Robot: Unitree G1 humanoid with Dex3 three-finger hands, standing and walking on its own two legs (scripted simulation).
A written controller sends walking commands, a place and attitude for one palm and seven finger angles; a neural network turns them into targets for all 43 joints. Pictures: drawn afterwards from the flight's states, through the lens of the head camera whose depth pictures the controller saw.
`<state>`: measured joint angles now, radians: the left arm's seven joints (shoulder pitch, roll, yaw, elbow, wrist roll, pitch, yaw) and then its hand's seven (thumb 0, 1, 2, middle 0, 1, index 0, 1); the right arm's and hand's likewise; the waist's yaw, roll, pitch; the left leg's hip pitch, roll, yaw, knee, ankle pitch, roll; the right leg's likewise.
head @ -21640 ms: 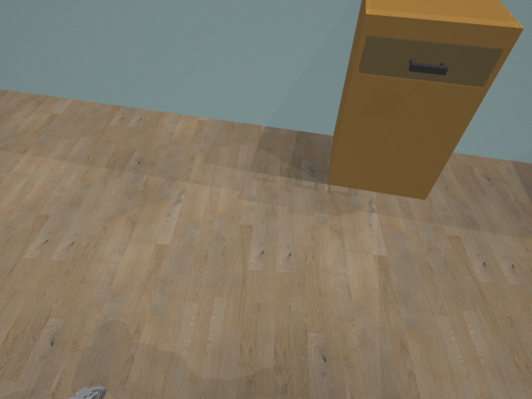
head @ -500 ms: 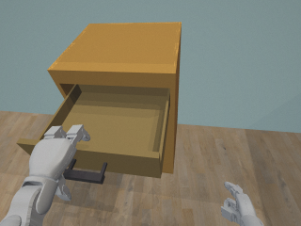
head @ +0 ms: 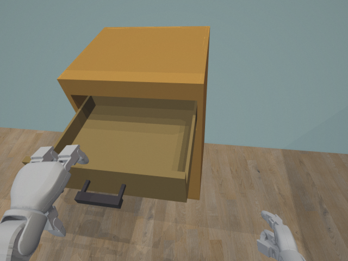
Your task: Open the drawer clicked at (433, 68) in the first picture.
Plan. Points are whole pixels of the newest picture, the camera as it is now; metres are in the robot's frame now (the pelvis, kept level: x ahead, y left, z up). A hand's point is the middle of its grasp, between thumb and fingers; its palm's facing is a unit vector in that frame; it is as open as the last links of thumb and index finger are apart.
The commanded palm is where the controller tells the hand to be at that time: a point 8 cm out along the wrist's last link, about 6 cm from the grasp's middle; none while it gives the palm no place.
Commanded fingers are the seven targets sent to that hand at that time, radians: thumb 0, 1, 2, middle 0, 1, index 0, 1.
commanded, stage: draw the hand back to the body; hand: left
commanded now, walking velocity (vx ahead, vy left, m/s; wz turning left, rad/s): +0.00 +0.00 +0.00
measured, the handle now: (101, 192) +0.28 +0.27 -0.06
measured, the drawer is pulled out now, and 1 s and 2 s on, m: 0.30 0.30 0.30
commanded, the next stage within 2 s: step back with the hand held close in 1.00 s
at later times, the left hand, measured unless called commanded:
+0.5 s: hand (64, 174) +0.21 +0.24 +0.16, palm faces +0.39 -0.83 -0.40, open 11.3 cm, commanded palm +0.16 +0.27 +0.17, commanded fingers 0.00 0.41 0.69 -0.23 -0.62 -0.23 -0.62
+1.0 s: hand (59, 180) +0.20 +0.24 +0.16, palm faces +0.42 -0.81 -0.41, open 7.6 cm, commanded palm +0.14 +0.28 +0.18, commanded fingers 0.00 0.90 0.90 -0.20 -0.30 -0.20 -0.30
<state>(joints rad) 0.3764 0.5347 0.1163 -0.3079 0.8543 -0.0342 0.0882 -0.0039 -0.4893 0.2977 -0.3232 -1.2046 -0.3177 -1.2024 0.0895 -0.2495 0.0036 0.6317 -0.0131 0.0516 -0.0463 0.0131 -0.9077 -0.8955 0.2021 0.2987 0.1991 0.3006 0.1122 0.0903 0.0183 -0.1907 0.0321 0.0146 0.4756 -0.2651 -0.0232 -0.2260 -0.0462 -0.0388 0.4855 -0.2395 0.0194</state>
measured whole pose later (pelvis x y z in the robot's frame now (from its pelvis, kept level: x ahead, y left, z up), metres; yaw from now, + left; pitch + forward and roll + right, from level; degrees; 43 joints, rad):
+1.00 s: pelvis +0.01 +0.00 +0.01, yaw +0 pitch -4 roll +0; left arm 0.51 0.30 0.28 -0.45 -0.03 -0.11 0.11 0.01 0.83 0.87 -0.22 -0.34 -0.21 -0.34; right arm 0.17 -0.20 0.01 0.64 -0.02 -0.17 -0.09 0.01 -0.91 -0.90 0.20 0.30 0.20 0.30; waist 0.07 0.07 0.05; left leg -0.06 0.05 0.01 0.38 -0.25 -0.03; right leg -0.08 -0.02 -0.05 0.37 -0.21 0.01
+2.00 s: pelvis -0.07 +0.01 -0.01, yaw +2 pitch +2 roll -1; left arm 0.63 0.40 0.40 -0.64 -0.02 -0.23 0.16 0.01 0.89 0.90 -0.21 -0.31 -0.21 -0.30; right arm 0.20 -0.19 0.00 0.56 0.01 -0.12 -0.08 0.01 -0.90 -0.90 0.20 0.30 0.20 0.30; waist -0.01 -0.01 0.05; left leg -0.45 0.02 -0.03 0.61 -0.20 -0.01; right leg -0.41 -0.01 -0.01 0.59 -0.21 0.02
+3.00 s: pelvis -0.26 -0.04 +0.00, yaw +2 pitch +0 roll +0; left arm 0.66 0.37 0.36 -0.58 -0.03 -0.19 0.17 0.01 0.89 0.90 -0.21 -0.31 -0.21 -0.30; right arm 0.23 -0.20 0.00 0.60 0.01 -0.09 -0.06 0.01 -0.91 -0.90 0.20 0.30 0.20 0.30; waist 0.00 0.00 -0.02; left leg -0.34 -0.01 0.03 0.64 -0.37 0.03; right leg -0.28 0.01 -0.08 0.51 -0.23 -0.06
